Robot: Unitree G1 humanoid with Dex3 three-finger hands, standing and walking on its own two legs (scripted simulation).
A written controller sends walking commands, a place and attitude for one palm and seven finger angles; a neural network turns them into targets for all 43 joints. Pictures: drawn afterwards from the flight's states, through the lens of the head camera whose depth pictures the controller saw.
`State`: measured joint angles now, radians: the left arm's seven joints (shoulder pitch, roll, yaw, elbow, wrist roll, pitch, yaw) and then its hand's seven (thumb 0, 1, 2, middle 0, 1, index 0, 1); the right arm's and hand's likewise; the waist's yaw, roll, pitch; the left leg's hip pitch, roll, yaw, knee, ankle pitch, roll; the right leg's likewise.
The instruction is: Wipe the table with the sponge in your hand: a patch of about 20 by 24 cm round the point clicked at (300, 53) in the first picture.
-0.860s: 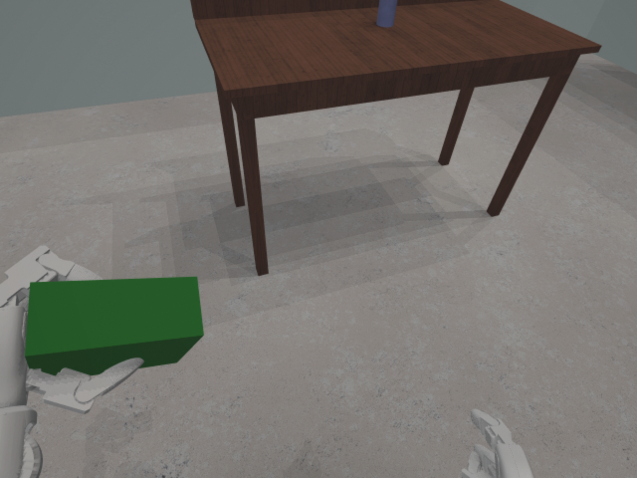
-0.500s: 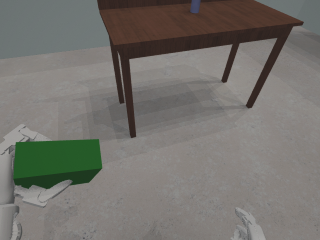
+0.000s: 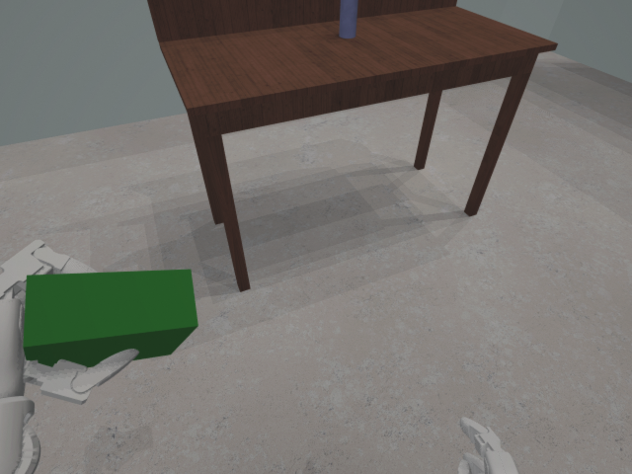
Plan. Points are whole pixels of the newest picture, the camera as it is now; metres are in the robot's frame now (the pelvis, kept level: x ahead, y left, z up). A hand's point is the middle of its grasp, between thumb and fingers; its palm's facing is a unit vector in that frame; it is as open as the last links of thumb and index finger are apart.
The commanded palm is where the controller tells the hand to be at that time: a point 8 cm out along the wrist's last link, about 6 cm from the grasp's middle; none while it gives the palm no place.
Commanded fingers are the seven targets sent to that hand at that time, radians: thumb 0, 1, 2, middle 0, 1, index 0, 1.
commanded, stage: walk to a spot facing it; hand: left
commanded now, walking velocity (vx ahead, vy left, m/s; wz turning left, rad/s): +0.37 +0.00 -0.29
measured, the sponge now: (136, 319) +0.23 +0.20 +0.15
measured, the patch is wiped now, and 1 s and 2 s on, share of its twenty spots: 0.00 0.00 0.00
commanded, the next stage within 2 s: turn to face it in 1.04 s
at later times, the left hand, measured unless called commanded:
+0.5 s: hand (173, 198) +0.38 +0.21 +0.18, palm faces +0.28 -0.87 -0.41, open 10.1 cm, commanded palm +0.33 +0.26 +0.19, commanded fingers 0.00 0.10 1.30 -1.20 -1.60 -1.20 -1.60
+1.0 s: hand (298, 124) +0.54 +0.07 +0.21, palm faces +0.17 -0.82 -0.54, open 10.1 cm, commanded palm +0.50 +0.14 +0.19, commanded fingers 0.00 0.10 1.30 -1.20 -1.60 -1.20 -1.60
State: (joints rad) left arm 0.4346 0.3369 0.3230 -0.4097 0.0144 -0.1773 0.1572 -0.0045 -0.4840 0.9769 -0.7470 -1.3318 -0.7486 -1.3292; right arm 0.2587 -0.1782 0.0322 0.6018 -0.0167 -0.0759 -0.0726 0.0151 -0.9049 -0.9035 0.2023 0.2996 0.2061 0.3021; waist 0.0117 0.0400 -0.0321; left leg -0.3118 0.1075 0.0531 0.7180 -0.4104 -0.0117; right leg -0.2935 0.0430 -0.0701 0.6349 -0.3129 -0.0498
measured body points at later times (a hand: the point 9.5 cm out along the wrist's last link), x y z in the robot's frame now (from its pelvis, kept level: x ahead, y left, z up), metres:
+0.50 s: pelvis +0.13 +0.00 +0.01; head +0.13 +0.01 +0.46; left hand +0.36 +0.25 +0.21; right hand +0.26 -0.23 -0.07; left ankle +0.14 +0.13 -0.72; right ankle +0.09 -0.10 -0.65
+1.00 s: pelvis +0.29 -0.10 +0.01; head +0.33 -0.12 +0.46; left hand +0.53 +0.11 +0.23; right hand +0.39 -0.39 -0.08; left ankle +0.39 +0.03 -0.65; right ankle +0.26 -0.15 -0.72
